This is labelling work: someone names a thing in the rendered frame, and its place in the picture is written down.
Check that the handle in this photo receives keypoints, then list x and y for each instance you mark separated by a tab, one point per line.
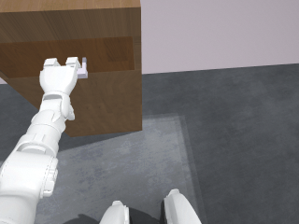
82	72

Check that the cabinet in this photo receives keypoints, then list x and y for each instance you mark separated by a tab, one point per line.
103	102

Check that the robot left forearm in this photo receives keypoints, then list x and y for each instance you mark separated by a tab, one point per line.
44	133

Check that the left robot shin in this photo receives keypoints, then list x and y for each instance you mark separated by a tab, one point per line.
116	203

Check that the robot shin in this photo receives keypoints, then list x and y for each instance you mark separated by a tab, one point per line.
172	191
116	203

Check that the right robot shin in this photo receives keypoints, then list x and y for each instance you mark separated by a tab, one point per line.
172	191

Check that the robot left upper arm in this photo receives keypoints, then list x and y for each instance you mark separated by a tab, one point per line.
28	177

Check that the robot left hand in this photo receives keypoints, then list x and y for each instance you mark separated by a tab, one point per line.
62	78

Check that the drawer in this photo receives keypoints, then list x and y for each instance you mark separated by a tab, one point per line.
103	54

